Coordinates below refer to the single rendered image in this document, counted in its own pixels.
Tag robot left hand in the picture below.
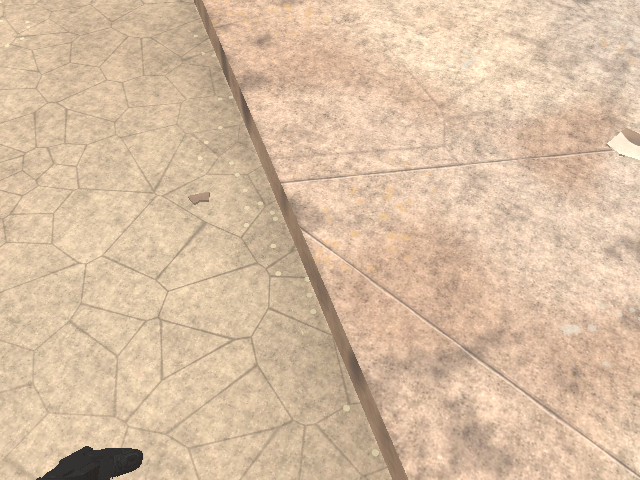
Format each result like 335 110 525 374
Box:
36 446 143 480

